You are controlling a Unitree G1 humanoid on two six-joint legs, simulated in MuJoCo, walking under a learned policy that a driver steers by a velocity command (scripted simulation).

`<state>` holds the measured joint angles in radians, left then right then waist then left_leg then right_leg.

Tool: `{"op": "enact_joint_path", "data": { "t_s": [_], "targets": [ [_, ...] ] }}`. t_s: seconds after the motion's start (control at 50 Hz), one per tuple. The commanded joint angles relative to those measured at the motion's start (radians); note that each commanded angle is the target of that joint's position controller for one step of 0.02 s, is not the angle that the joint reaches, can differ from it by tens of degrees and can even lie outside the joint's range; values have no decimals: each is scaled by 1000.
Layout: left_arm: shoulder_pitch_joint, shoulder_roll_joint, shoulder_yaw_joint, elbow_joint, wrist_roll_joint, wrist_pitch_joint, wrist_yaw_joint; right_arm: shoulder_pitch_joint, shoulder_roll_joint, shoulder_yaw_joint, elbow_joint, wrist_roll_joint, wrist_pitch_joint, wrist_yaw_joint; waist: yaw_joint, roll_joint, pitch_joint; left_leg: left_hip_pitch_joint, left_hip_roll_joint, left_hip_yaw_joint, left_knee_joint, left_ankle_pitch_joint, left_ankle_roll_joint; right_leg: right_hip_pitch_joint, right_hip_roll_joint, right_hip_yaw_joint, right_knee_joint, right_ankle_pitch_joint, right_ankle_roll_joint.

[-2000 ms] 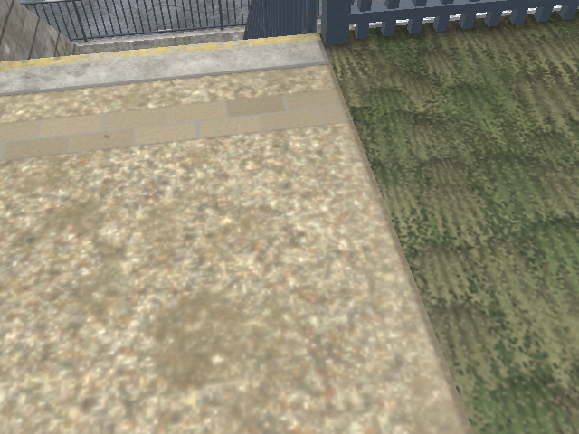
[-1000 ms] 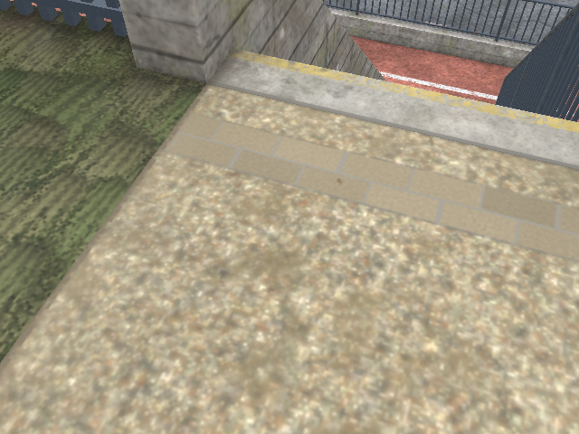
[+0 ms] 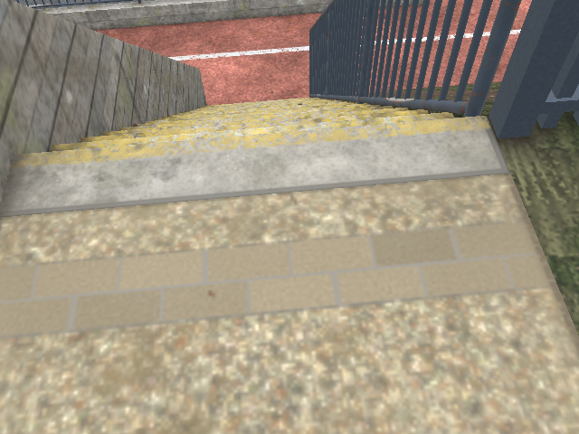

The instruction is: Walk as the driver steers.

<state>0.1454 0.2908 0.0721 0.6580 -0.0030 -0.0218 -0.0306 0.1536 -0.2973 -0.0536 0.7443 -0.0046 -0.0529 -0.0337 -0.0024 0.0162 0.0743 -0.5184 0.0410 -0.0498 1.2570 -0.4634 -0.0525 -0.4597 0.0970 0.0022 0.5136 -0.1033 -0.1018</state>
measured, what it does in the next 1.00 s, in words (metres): walks ahead: left foot, then right foot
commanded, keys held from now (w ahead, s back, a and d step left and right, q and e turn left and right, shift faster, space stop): e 0.22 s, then no key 0.02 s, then w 0.40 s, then w+q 0.36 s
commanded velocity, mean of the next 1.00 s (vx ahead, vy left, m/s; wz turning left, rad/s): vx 0.30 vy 0.00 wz -0.16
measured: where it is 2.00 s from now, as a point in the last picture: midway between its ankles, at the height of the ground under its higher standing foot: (321, 324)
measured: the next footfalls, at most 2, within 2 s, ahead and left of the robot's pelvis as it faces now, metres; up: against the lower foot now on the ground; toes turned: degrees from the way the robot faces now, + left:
left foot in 0.36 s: +0.15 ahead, +0.15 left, +0.00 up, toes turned -15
right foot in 0.78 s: +0.27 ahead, -0.16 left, +0.00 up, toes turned -12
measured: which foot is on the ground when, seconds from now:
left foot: up 0.00-0.34, down 0.36-0.78, up 0.80-1.00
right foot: down 0.00-0.36, up 0.38-0.76, down 0.78-1.00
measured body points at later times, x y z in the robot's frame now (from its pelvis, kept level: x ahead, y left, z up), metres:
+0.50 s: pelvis +0.10 +0.04 +0.02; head +0.11 +0.07 +0.47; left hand +0.32 +0.26 -0.08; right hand +0.11 -0.25 -0.08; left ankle +0.11 +0.16 -0.73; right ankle +0.09 -0.09 -0.67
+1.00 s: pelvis +0.28 -0.05 +0.02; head +0.29 -0.07 +0.47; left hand +0.39 +0.21 -0.09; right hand +0.36 -0.34 -0.10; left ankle +0.33 +0.10 -0.64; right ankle +0.23 -0.15 -0.73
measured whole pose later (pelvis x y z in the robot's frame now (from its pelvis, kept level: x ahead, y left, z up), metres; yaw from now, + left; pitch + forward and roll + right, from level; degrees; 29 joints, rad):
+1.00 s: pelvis +0.28 -0.05 +0.02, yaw -6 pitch +2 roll -1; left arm 0.31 0.24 0.07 0.76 0.01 -0.10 -0.02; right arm 0.28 -0.31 -0.07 0.74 0.03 -0.04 0.00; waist 0.02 0.06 -0.01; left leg -0.64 0.08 -0.07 1.12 -0.22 0.00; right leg -0.11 0.02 -0.11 0.31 -0.23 -0.03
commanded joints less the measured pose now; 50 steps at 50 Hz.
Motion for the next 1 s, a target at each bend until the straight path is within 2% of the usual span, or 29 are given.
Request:
{"op": "enact_joint_path", "data": {
  "t_s": [0.02,0.08,0.14,0.18,0.22,0.24,0.28,0.3,0.34,0.36,0.38,0.4,0.42,0.44,0.46,0.54,0.6,0.66,0.7,0.74,0.76,0.78,0.8,0.82,0.84,0.88,0.9,0.94,1.0],
  "targets": [
    [-6,140,40,-82,12,-11,15,112,-97,-30,-47,-12,19,-15,-42,-59,-228,-31,20,-33,-78,58,-6,189,-270,324,-177,424,-194],
    [14,163,48,-79,3,1,36,74,-76,-24,-61,-17,31,-24,-29,-71,-247,-49,-5,-39,-189,111,-27,185,-250,325,-168,366,-179],
    [6,161,46,-92,-7,25,55,17,-76,-23,-80,-9,42,-24,-10,-103,-231,-62,-19,-58,-291,180,-34,174,-220,368,-185,57,-140],
    [3,159,45,-99,-6,36,62,-19,-73,-23,-93,-5,41,-20,4,-128,-202,-52,-31,-65,-369,197,-32,161,-205,402,-195,-100,-122],
    [13,161,47,-101,-3,43,64,-40,-73,-23,-102,-2,32,-14,18,-152,-190,-25,-43,-69,-439,186,-28,168,-205,435,-188,-132,-119],
    [15,157,45,-102,0,45,64,-34,-75,-23,-101,0,26,-11,21,-160,-196,-6,-44,-64,-469,176,-24,184,-212,440,-174,-111,-119],
    [31,141,37,-102,1,48,59,-19,-79,-24,-100,7,15,1,32,-173,-224,70,-46,-38,-544,152,-6,193,-216,462,-167,-219,-117],
    [37,133,31,-100,-1,49,56,-12,-75,-24,-102,9,10,8,28,-180,-219,121,-53,-17,-599,142,8,175,-211,475,-166,-294,-114],
    [47,101,13,-90,-3,49,54,39,-52,-23,-90,7,-3,21,-12,-157,-180,294,-56,22,-800,196,50,84,-161,463,-137,-454,-74],
    [67,57,-2,-85,1,42,54,89,-81,-30,-84,-9,-11,20,-24,-86,-179,413,56,-78,-863,143,97,-14,-108,410,-27,-524,-23],
    [58,16,-13,-105,-6,28,53,159,-164,-48,-67,-37,-13,19,-21,127,-160,483,221,-336,-961,-63,204,-179,34,187,218,-500,42],
    [-15,84,5,-144,-11,3,51,195,-205,-67,-51,-43,-22,31,-51,233,-63,432,340,-612,-1073,-215,309,-339,18,166,374,-471,57],
    [-19,136,23,-132,-16,-10,48,157,-167,-60,-62,-24,-31,27,-32,165,-12,418,333,-587,-1069,-237,313,-376,-28,204,456,-383,63],
    [9,138,27,-105,-9,-13,41,132,-132,-51,-65,-3,-34,20,-14,134,-13,433,284,-499,-1061,-183,277,-377,-46,182,484,-310,77],
    [20,126,26,-91,-2,-15,36,128,-118,-46,-66,8,-32,16,-12,128,-29,460,248,-435,-1062,-130,250,-380,-68,145,498,-255,91],
    [-47,43,4,-89,-6,-36,18,184,-102,-36,-42,7,-33,17,-51,123,-29,426,168,-232,-1097,130,231,-302,-116,30,425,-81,114],
    [-126,6,-11,-105,-11,-49,12,217,-123,-40,-24,15,-28,21,-88,144,-29,396,146,-145,-1095,234,225,-180,-114,-10,225,-34,119],
    [-168,20,-9,-112,-21,-57,0,256,-154,-45,-5,24,-23,31,-108,152,-19,377,164,-142,-1074,261,236,-74,-98,-29,94,-55,117],
    [-164,38,-3,-116,-28,-68,-8,268,-166,-47,3,34,-15,35,-92,151,-14,374,190,-186,-1049,260,241,-11,-89,-23,27,-79,101],
    [-74,66,12,-88,-30,-77,-8,244,-170,-46,2,41,-6,33,-22,139,-44,341,189,-200,-989,302,217,160,-78,-24,-68,-34,75],
    [22,96,29,-60,-25,-77,2,237,-148,-38,-1,37,-7,32,27,120,-95,293,154,-172,-900,388,190,324,-80,-20,-90,-31,55],
    [177,146,47,-37,-11,-78,16,206,-90,-18,-19,26,-13,34,110,56,-203,173,85,-107,-663,358,141,558,-206,105,-91,-51,9],
    [297,255,71,-21,15,-66,25,251,9,12,-62,19,-31,29,126,-226,-343,-155,-36,21,-297,68,69,864,-468,457,-129,-158,-106],
    [335,214,64,2,17,-66,21,255,-63,-7,-61,45,-44,21,137,-277,-349,-269,-40,-64,-89,-100,59,795,-529,667,-219,-326,-179],
    [278,149,40,5,6,-68,18,215,-125,-27,-63,59,-43,23,116,-212,-224,-321,10,-94,-15,-28,70,699,-497,549,-237,-366,-153],
    [157,72,14,1,4,-71,15,160,-104,-28,-58,41,-29,28,65,-149,-101,-296,57,-68,-51,120,72,522,-399,340,-292,-243,-98],
    [124,53,10,6,10,-76,14,153,-90,-31,-57,36,-19,31,41,-154,-65,-261,77,-71,-78,170,70,453,-370,260,-319,-144,-84],
    [100,49,14,21,12,-88,14,166,-46,-24,-50,36,-2,38,11,-137,-49,-219,79,-62,-88,236,64,388,-346,149,-349,24,-77],
    [107,72,24,55,14,-98,21,125,-29,-21,-73,29,8,40,1,-89,-29,-254,75,-72,-168,321,44,375,-352,45,-368,179,-87]
  ]
}}
Keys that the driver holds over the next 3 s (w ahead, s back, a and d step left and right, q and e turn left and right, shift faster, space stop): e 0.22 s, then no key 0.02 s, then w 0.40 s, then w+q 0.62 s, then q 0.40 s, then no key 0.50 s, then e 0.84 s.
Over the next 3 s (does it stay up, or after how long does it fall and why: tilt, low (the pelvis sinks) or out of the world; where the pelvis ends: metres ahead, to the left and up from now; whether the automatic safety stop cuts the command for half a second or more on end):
stays up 0.69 -0.06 0.03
